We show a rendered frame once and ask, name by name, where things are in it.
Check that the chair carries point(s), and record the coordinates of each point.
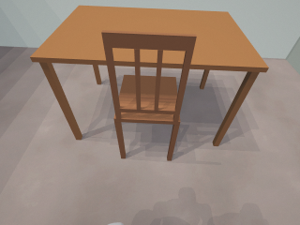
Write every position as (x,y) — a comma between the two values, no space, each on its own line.
(147,99)

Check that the table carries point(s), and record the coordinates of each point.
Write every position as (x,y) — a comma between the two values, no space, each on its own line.
(220,45)

